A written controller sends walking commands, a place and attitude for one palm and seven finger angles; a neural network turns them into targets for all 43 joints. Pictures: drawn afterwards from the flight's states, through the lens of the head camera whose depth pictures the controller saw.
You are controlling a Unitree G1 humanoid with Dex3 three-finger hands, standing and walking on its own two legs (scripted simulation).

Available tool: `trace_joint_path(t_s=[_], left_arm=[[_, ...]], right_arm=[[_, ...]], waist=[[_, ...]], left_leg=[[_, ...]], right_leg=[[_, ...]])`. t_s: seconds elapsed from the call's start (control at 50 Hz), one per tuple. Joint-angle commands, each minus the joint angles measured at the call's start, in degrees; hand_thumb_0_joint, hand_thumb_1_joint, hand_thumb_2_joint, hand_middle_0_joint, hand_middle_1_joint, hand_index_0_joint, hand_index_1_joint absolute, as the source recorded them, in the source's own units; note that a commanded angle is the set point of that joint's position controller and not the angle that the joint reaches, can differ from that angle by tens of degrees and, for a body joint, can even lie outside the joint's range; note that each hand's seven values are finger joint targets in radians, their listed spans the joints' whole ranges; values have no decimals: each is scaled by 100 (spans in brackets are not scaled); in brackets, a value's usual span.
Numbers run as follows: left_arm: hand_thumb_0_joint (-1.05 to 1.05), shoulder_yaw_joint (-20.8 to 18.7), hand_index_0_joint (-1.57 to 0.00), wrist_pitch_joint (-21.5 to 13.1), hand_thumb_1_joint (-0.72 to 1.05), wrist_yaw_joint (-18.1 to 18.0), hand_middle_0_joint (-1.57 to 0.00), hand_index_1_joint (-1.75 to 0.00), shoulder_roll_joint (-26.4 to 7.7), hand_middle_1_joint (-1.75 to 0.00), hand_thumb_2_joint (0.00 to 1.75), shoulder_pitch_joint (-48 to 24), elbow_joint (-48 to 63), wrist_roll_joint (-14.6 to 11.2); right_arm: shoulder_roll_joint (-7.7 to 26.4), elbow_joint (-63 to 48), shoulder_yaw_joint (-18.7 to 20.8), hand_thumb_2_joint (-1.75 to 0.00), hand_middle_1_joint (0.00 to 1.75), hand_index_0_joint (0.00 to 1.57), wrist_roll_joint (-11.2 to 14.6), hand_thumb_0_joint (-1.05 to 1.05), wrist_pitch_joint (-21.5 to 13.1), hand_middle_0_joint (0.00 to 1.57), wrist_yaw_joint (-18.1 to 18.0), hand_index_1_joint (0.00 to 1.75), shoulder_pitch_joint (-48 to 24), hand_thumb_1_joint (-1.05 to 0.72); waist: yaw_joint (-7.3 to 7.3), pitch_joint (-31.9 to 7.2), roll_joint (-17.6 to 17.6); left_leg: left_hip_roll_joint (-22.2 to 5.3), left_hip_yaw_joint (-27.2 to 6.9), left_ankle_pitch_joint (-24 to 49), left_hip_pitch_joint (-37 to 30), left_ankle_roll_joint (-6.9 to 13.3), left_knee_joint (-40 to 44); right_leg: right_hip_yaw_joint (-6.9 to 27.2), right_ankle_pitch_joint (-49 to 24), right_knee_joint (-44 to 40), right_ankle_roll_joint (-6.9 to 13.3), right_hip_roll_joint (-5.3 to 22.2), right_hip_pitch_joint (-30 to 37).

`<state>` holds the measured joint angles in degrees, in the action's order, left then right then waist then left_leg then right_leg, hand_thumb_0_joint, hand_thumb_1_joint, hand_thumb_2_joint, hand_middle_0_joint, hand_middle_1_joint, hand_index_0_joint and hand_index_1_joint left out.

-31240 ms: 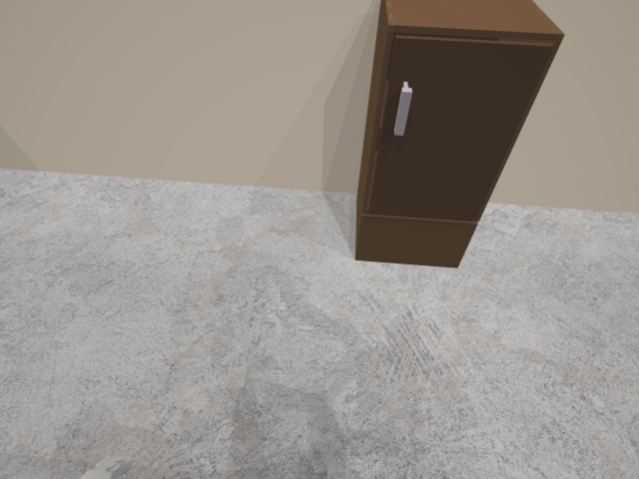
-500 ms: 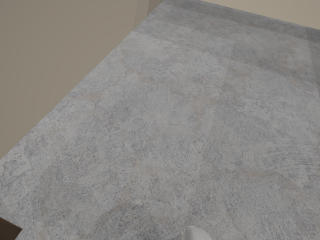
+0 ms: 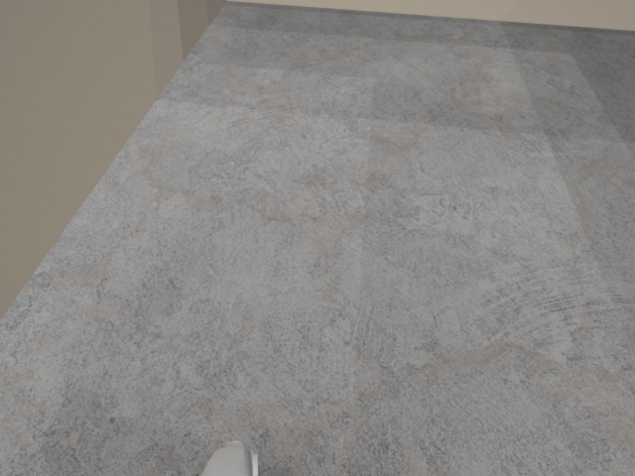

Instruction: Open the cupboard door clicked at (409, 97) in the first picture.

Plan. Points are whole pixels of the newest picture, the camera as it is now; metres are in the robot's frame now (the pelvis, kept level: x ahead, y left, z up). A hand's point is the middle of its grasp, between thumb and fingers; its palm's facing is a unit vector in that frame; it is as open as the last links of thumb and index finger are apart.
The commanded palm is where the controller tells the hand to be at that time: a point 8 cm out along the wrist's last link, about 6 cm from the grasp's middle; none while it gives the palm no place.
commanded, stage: walk to a spot facing it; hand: left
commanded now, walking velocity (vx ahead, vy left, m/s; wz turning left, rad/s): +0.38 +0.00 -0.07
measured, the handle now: out of the picture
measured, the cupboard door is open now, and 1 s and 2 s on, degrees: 49 49 49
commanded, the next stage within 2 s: turn to face it in 0.56 s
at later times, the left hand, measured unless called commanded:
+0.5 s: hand (206, 369) +0.30 +0.19 -0.16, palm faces -0.06 -0.98 -0.17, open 7.4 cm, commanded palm none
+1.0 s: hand (253, 304) +0.45 +0.14 -0.21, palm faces +0.04 -0.99 -0.14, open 7.3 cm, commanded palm none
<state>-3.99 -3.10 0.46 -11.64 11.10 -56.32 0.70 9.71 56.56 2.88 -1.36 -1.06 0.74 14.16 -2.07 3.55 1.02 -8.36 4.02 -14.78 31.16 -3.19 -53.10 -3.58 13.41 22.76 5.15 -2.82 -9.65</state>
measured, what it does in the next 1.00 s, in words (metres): walks ahead: left foot, then right foot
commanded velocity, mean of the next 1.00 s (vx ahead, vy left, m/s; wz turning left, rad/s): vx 0.21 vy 0.00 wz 0.12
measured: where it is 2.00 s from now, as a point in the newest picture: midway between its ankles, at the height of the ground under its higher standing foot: (356, 378)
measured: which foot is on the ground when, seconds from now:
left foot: up 0.00-0.18, down 0.20-0.60, up 0.62-0.94, down 0.96-1.00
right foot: down 0.00-0.20, up 0.22-0.58, down 0.60-0.98, up 1.00-1.00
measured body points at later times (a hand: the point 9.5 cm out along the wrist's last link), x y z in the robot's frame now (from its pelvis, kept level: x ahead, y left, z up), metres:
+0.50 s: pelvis +0.22 +0.01 +0.00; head +0.24 +0.01 +0.45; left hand +0.30 +0.24 -0.15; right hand +0.19 -0.23 -0.15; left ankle +0.21 +0.14 -0.74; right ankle +0.31 -0.14 -0.70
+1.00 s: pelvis +0.41 -0.04 -0.02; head +0.44 -0.01 +0.42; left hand +0.45 +0.19 -0.19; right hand +0.48 -0.28 -0.16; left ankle +0.49 +0.05 -0.75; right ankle +0.35 -0.14 -0.73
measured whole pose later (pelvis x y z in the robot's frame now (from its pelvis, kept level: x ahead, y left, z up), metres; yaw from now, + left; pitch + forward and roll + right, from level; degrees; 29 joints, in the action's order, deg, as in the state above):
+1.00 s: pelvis +0.41 -0.04 -0.02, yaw +0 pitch -1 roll -2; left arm -2.7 -0.5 -0.4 -10.2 14.1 -59.7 0.6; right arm 9.9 57.0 2.4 -1.2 -0.4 0.5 11.1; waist -0.9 3.2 2.0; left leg -2.6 6.5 -11.5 23.9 3.2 -36.4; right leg -11.9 27.5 40.4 -1.1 3.1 -11.1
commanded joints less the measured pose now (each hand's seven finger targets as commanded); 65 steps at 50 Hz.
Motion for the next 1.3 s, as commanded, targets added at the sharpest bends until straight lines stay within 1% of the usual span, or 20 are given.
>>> trace_joint_path(t_s=[0.0,0.08,0.14,0.18,0.2,0.28,0.36,0.52,0.56,0.58,0.6,0.66,0.76,0.9,0.92,0.94,0.96,1.0,1.08,1.28], left_arm=[[0,-97,-20,-171,90,2,-20,-30,-690,-30,90,651,-49,0],[0,-82,-20,-183,90,-36,-20,-30,-775,-30,90,865,-198,18],[0,-68,-20,-166,90,-45,-20,-30,-715,-30,90,825,-250,0],[0,15,-20,-176,90,29,-20,-30,-338,-30,90,1032,-54,-70],[0,32,-20,-202,90,20,-20,-30,-464,-30,90,694,86,-31],[0,-38,-20,-7,90,121,-20,-30,-342,-30,90,264,134,92],[0,3,-20,163,90,205,-20,-30,-92,-30,90,433,97,64],[0,-70,-20,152,90,211,-20,-30,-249,-30,90,79,145,86],[0,-179,-20,58,90,145,-20,-30,-729,-30,90,1082,-174,117],[0,-321,-20,-1,90,67,-20,-30,-1365,-30,90,1780,-371,112],[0,-326,-20,23,90,2,-20,-30,-1505,-30,90,1997,-403,7],[0,-133,-20,-1,90,-114,-20,-30,-801,-30,90,866,-157,16],[0,23,-20,-111,90,-121,-20,-30,-527,-30,90,385,-150,34],[0,-72,-20,70,90,-162,-20,-30,-672,-30,90,304,-76,-7],[0,-78,-20,116,90,-160,-20,-30,-643,-30,90,370,-28,-17],[0,-58,-20,170,90,-164,-20,-30,-415,-30,90,559,92,-59],[0,-13,-20,224,90,-174,-20,-30,-419,-30,90,373,246,-84],[0,-79,-20,311,90,-157,-20,-30,-476,-30,90,-46,458,22],[0,-111,-20,383,90,-93,-20,-30,-432,-30,90,37,422,29],[0,-132,-20,447,90,-110,-20,-30,-537,-30,90,187,741,3]], right_arm=[[324,-414,70,-90,30,20,-17,0,-120,20,47,30,-305,-90],[390,-573,74,-90,30,20,8,0,-208,20,73,30,-838,-90],[633,-279,142,-90,30,20,-35,0,-272,20,-6,30,-113,-90],[1595,133,351,-90,30,20,-180,0,-319,20,-112,30,1563,-90],[1617,134,318,-90,30,20,-132,0,-246,20,-147,30,1740,-90],[852,-166,99,-90,30,20,-77,0,-308,20,-167,30,434,-90],[908,-64,117,-90,30,20,-42,0,-359,20,-163,30,301,-90],[949,172,140,-90,30,20,-74,0,-197,20,-102,30,609,-90],[680,187,69,-90,30,20,-13,0,-194,20,-75,30,602,-90],[362,43,0,-90,30,20,52,0,-206,20,-29,30,660,-90],[555,-112,38,-90,30,20,66,0,-189,20,-39,30,319,-90],[489,27,61,-90,30,20,54,0,-177,20,-97,30,209,-90],[-29,316,-72,-90,30,20,67,0,20,20,-57,30,635,-90],[352,24,-2,-90,30,20,28,0,64,20,-26,30,281,-90],[622,70,67,-90,30,20,-2,0,50,20,-37,30,576,-90],[1163,3,177,-90,30,20,-45,0,23,20,-78,30,864,-90],[1473,-13,236,-90,30,20,-43,0,71,20,-163,30,1039,-90],[1376,-221,236,-90,30,20,-39,0,108,20,-212,30,537,-90],[1205,-463,174,-90,30,20,-18,0,41,20,-246,30,-51,-90],[1483,-764,417,-90,30,20,-32,0,255,20,-129,30,-492,-90]], waist=[[292,-32,391],[351,9,477],[-96,-126,54],[-591,-1273,-1712],[-651,-1243,-1406],[6,205,-812],[284,-146,-1022],[329,97,-485],[791,-244,346],[1026,-612,1939],[1095,-702,1645],[489,-445,1010],[43,-350,468],[7,-326,355],[-112,-607,-276],[-170,-860,-1764],[-322,-1113,-2038],[-135,-689,-1143],[167,-841,-770],[252,-786,-1020]], left_leg=[[110,31,422,105,-4,907],[294,78,380,-276,130,1698],[582,216,582,-2083,339,2468],[-1645,-2635,352,-4504,1419,3140],[-2114,-3377,264,-4328,1772,3657],[-1396,-1952,-921,-1829,1234,4386],[-851,-397,-72,-1713,1015,4400],[-732,85,-763,-1490,827,3770],[-49,743,-414,-784,465,1853],[602,1070,-1495,453,225,156],[480,362,-2289,768,268,-1057],[-3,-329,-1076,572,194,-1191],[246,53,-296,-658,93,443],[446,234,756,-1443,168,2086],[287,-88,1826,-2122,325,2332],[-910,-1814,3399,-2788,952,2659],[-1713,-2929,4102,-2863,1686,3127],[-1444,-2902,1786,-2076,1637,3518],[-733,-1887,1584,-1776,1196,3473],[-205,-2242,90,-1093,1019,3423]], right_leg=[[1259,-998,-1120,677,1565,290],[1313,-1692,-809,554,1669,663],[943,-2558,444,257,1274,-101],[-87,650,3767,-259,170,-2198],[386,1801,4915,-252,151,-2649],[621,637,4956,-393,905,-2785],[200,92,3243,-504,970,-1972],[-401,-249,1145,-492,573,-472],[451,335,489,-148,978,948],[2498,861,-450,472,2315,1933],[3418,1095,-1169,851,2845,1829],[1861,-960,-854,629,2391,852],[71,-2739,-728,370,1993,-62],[-472,-2431,487,-112,1911,64],[-643,-1808,1267,-351,1707,-289],[-823,483,2471,-758,1009,-1339],[-307,2745,3811,-876,544,-1737],[237,2125,4516,-815,705,-2198],[397,1088,4260,-914,725,-1986],[82,862,1345,-829,236,-505]])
